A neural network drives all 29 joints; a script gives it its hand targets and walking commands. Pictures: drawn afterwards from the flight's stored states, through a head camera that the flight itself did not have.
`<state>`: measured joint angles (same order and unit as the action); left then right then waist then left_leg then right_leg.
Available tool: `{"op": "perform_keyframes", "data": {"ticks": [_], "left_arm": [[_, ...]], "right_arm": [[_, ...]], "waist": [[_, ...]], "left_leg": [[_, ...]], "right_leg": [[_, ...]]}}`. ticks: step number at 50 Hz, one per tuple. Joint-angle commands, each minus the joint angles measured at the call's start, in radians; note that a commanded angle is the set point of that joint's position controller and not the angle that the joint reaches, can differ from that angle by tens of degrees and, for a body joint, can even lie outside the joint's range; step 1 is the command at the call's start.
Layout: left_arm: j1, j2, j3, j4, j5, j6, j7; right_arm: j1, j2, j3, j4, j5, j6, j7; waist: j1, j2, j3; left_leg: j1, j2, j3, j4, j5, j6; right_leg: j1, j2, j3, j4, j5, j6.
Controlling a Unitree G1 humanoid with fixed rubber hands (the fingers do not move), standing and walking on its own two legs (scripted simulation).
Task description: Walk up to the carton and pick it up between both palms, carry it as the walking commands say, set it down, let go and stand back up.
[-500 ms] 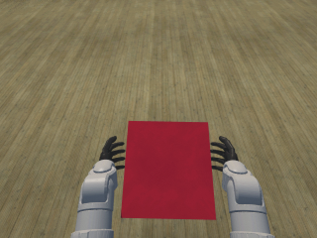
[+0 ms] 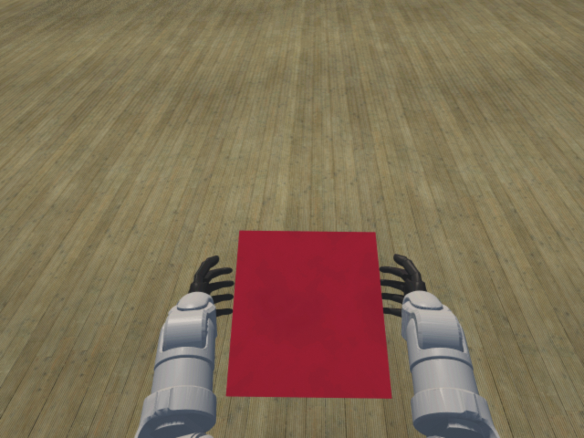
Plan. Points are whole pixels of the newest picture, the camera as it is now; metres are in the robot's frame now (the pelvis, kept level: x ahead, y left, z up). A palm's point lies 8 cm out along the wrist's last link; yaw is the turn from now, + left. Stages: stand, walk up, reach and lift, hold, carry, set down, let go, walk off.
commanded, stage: set down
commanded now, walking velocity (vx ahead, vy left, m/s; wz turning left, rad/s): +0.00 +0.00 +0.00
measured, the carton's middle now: (305, 315) +0.32 +0.01 -0.08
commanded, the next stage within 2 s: none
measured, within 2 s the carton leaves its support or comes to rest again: neither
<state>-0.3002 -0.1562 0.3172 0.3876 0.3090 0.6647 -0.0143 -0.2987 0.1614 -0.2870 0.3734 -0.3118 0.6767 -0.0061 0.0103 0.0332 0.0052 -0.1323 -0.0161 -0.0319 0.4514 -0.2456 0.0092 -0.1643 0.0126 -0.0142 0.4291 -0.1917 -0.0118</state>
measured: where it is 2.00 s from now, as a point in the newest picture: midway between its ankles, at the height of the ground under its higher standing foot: outside the picture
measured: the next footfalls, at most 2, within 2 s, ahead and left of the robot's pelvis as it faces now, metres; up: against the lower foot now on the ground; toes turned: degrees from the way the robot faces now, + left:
none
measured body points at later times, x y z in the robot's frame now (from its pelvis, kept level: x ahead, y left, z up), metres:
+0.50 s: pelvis -0.01 +0.01 -0.02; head +0.08 +0.00 +0.42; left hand +0.32 +0.17 -0.07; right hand +0.31 -0.15 -0.08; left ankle +0.00 +0.12 -0.74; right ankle +0.03 -0.11 -0.74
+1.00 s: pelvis -0.04 +0.00 -0.09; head +0.14 -0.01 +0.32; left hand +0.35 +0.16 -0.16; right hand +0.34 -0.15 -0.16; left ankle +0.00 +0.12 -0.74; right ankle +0.03 -0.11 -0.74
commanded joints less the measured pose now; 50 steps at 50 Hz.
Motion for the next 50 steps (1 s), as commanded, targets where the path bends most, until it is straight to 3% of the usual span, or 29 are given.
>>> {"op": "perform_keyframes", "data": {"ticks": [1, 8, 9, 10, 12, 14, 17, 18, 22, 23, 24, 25, 27, 28, 29, 30, 31, 33, 37, 38, 39, 40, 42, 43, 44, 45, 48, 49, 50], "left_arm": [[-0.552, -0.888, -0.509, -0.008, -0.252, -0.091, -0.286], [-0.562, -0.841, -0.409, 0.083, -0.173, -0.184, -0.286], [-0.62, -0.874, -0.462, 0.066, -0.197, -0.2, -0.294], [-0.503, -0.871, -0.432, 0.105, -0.161, -0.201, -0.285], [-0.513, -0.875, -0.447, 0.087, -0.175, -0.232, -0.281], [-0.552, -0.794, -0.399, 0.106, -0.127, -0.25, -0.259], [-0.625, -0.854, -0.478, 0.058, -0.172, -0.303, -0.258], [-0.637, -0.857, -0.469, 0.1, -0.181, -0.313, -0.258], [-0.597, -0.86, -0.435, 0.165, -0.147, -0.333, -0.247], [-0.566, -0.862, -0.411, 0.2, -0.145, -0.326, -0.242], [-0.662, -0.902, -0.44, 0.177, -0.169, -0.356, -0.253], [-0.589, -0.815, -0.366, 0.186, -0.122, -0.369, -0.244], [-0.625, -0.895, -0.442, 0.134, -0.159, -0.395, -0.233], [-0.618, -0.87, -0.415, 0.163, -0.14, -0.401, -0.234], [-0.727, -0.872, -0.457, 0.118, -0.162, -0.411, -0.24], [-0.663, -0.858, -0.41, 0.174, -0.122, -0.409, -0.238], [-0.688, -0.886, -0.481, 0.175, -0.16, -0.411, -0.25], [-0.666, -0.921, -0.452, 0.219, -0.158, -0.396, -0.259], [-0.747, -0.934, -0.483, 0.193, -0.161, -0.381, -0.271], [-0.756, -0.903, -0.447, 0.217, -0.149, -0.364, -0.268], [-0.731, -0.933, -0.437, 0.221, -0.135, -0.367, -0.276], [-0.771, -0.91, -0.437, 0.233, -0.124, -0.352, -0.281], [-0.881, -0.883, -0.449, 0.167, -0.158, -0.384, -0.277], [-0.843, -0.906, -0.422, 0.199, -0.135, -0.382, -0.275], [-0.869, -0.931, -0.48, 0.13, -0.173, -0.388, -0.283], [-0.818, -0.941, -0.471, 0.167, -0.174, -0.383, -0.288], [-0.808, -0.934, -0.489, 0.184, -0.179, -0.377, -0.292], [-0.76, -0.871, -0.421, 0.215, -0.132, -0.38, -0.291], [-0.798, -0.899, -0.441, 0.213, -0.141, -0.381, -0.299]], "right_arm": [[-0.533, 0.928, 0.481, -0.032, 0.235, -0.09, 0.262], [-0.594, 0.96, 0.453, 0.05, 0.226, -0.184, 0.247], [-0.574, 0.982, 0.461, 0.06, 0.231, -0.205, 0.245], [-0.567, 0.954, 0.472, 0.035, 0.231, -0.217, 0.251], [-0.518, 0.953, 0.455, 0.095, 0.224, -0.232, 0.244], [-0.594, 0.947, 0.464, 0.089, 0.241, -0.262, 0.237], [-0.562, 0.863, 0.441, 0.132, 0.211, -0.32, 0.246], [-0.563, 0.908, 0.42, 0.149, 0.172, -0.329, 0.236], [-0.561, 0.844, 0.37, 0.152, 0.144, -0.357, 0.229], [-0.513, 0.851, 0.358, 0.221, 0.111, -0.35, 0.23], [-0.604, 0.831, 0.368, 0.161, 0.113, -0.377, 0.235], [-0.594, 0.828, 0.369, 0.178, 0.112, -0.382, 0.238], [-0.57, 0.87, 0.412, 0.168, 0.121, -0.397, 0.252], [-0.668, 0.836, 0.457, 0.126, 0.157, -0.413, 0.25], [-0.706, 0.836, 0.424, 0.119, 0.149, -0.424, 0.258], [-0.699, 0.853, 0.441, 0.141, 0.14, -0.429, 0.257], [-0.67, 0.893, 0.448, 0.129, 0.163, -0.44, 0.241], [-0.738, 0.897, 0.507, 0.088, 0.168, -0.43, 0.245], [-0.752, 0.85, 0.444, 0.133, 0.141, -0.407, 0.241], [-0.761, 0.888, 0.446, 0.193, 0.144, -0.392, 0.244], [-0.766, 0.888, 0.442, 0.153, 0.12, -0.392, 0.257], [-0.808, 0.861, 0.42, 0.168, 0.127, -0.382, 0.252], [-0.793, 0.913, 0.418, 0.213, 0.126, -0.382, 0.267], [-0.84, 0.962, 0.459, 0.174, 0.153, -0.383, 0.261], [-0.751, 0.923, 0.43, 0.2, 0.123, -0.39, 0.257], [-0.852, 0.948, 0.491, 0.13, 0.17, -0.399, 0.257], [-0.776, 0.921, 0.472, 0.155, 0.154, -0.4, 0.232], [-0.814, 0.978, 0.489, 0.179, 0.167, -0.389, 0.24], [-0.782, 0.932, 0.457, 0.185, 0.138, -0.392, 0.236]], "waist": [[-0.026, -0.096, -0.305], [0.028, -0.07, -0.359], [-0.012, -0.075, -0.43], [0.048, 0.003, -0.384], [0.014, -0.062, -0.46], [0.082, 0.02, -0.385], [0.011, 0.057, -0.48], [-0.024, -0.031, -0.503], [-0.057, 0.018, -0.454], [-0.015, 0.017, -0.439], [-0.085, -0.044, -0.516], [0.012, -0.023, -0.463], [-0.035, -0.048, -0.62], [0.067, -0.001, -0.624], [-0.007, 0.016, -0.674], [0.051, -0.049, -0.651], [-0.022, -0.036, -0.695], [0.04, -0.04, -0.765], [-0.026, 0.041, -0.761], [0.042, 0.015, -0.712], [-0.022, -0.05, -0.78], [-0.005, 0.024, -0.713], [-0.02, -0.067, -0.78], [0.062, -0.05, -0.827], [-0.038, -0.026, -0.874], [0.036, -0.039, -0.902], [-0.002, -0.016, -0.926], [0.095, -0.042, -0.885], [0.023, -0.052, -0.914]], "left_leg": [[-0.028, -0.065, -0.063, -0.064, 0.166, 0.028], [-0.189, -0.075, -0.048, -0.005, 0.151, 0.042], [-0.139, -0.076, -0.048, 0.015, 0.168, 0.047], [-0.188, -0.081, -0.044, 0.017, 0.24, 0.036], [-0.2, -0.079, -0.051, 0.047, 0.248, 0.039], [-0.237, -0.072, -0.045, 0.074, 0.235, 0.043], [-0.242, -0.073, -0.056, 0.108, 0.292, 0.005], [-0.246, -0.066, -0.064, 0.108, 0.299, 0.019], [-0.29, -0.081, -0.074, 0.134, 0.237, 0.011], [-0.318, -0.09, -0.056, 0.131, 0.241, 0.0], [-0.308, -0.08, -0.075, 0.158, 0.193, 0.008], [-0.368, -0.084, -0.054, 0.174, 0.235, 0.009], [-0.306, -0.081, -0.078, 0.204, 0.344, 0.002], [-0.377, -0.076, -0.067, 0.226, 0.248, 0.004], [-0.375, -0.077, -0.06, 0.249, 0.251, -0.003], [-0.414, -0.082, -0.054, 0.276, 0.279, 0.002], [-0.405, -0.093, -0.053, 0.298, 0.304, 0.003], [-0.459, -0.097, -0.032, 0.327, 0.185, 0.002], [-0.494, -0.095, -0.049, 0.342, 0.159, -0.012], [-0.547, -0.1, -0.019, 0.357, 0.076, -0.008], [-0.523, -0.107, -0.022, 0.371, 0.117, -0.005], [-0.623, -0.109, -0.009, 0.371, 0.002, -0.007], [-0.618, -0.092, -0.03, 0.387, 0.107, -0.001], [-0.646, -0.098, -0.011, 0.413, 0.1, 0.011], [-0.667, -0.105, -0.018, 0.451, 0.163, -0.007], [-0.692, -0.111, -0.008, 0.464, 0.204, -0.008], [-0.766, -0.12, -0.005, 0.505, 0.188, -0.019], [-0.789, -0.116, 0.02, 0.505, 0.201, -0.001], [-0.864, -0.128, 0.024, 0.541, 0.116, -0.013]], "right_leg": [[0.153, 0.071, 0.08, -0.033, 0.185, 0.004], [0.153, 0.045, 0.116, 0.034, 0.228, 0.018], [0.125, 0.062, 0.101, 0.035, 0.242, 0.01], [0.127, 0.05, 0.119, 0.062, 0.319, 0.002], [0.113, 0.067, 0.118, 0.071, 0.322, 0.007], [0.033, 0.046, 0.146, 0.108, 0.301, 0.011], [-0.057, 0.082, 0.106, 0.145, 0.294, -0.016], [-0.069, 0.086, 0.092, 0.152, 0.298, -0.006], [-0.192, 0.086, 0.082, 0.184, 0.208, -0.007], [-0.201, 0.091, 0.081, 0.173, 0.2, -0.02], [-0.242, 0.113, 0.055, 0.203, 0.153, -0.012], [-0.272, 0.093, 0.081, 0.211, 0.187, -0.015], [-0.259, 0.126, 0.051, 0.264, 0.251, -0.017], [-0.32, 0.105, 0.076, 0.292, 0.159, -0.02], [-0.327, 0.111, 0.065, 0.305, 0.186, -0.022], [-0.39, 0.116, 0.058, 0.321, 0.189, -0.012], [-0.38, 0.105, 0.056, 0.32, 0.234, -0.004], [-0.392, 0.107, 0.07, 0.342, 0.127, -0.014], [-0.519, 0.117, 0.045, 0.412, 0.084, -0.012], [-0.53, 0.105, 0.071, 0.39, -0.002, -0.013], [-0.552, 0.121, 0.032, 0.389, 0.031, -0.009], [-0.543, 0.106, 0.044, 0.411, -0.044, -0.009], [-0.573, 0.121, 0.025, 0.451, 0.066, 0.001], [-0.554, 0.112, 0.049, 0.472, 0.043, 0.009], [-0.542, 0.121, 0.056, 0.47, 0.134, -0.006], [-0.526, 0.112, 0.052, 0.509, 0.164, 0.007], [-0.578, 0.127, 0.047, 0.549, 0.169, 0.012], [-0.59, 0.109, 0.083, 0.529, 0.181, 0.031], [-0.594, 0.118, 0.066, 0.543, 0.121, 0.024]]}}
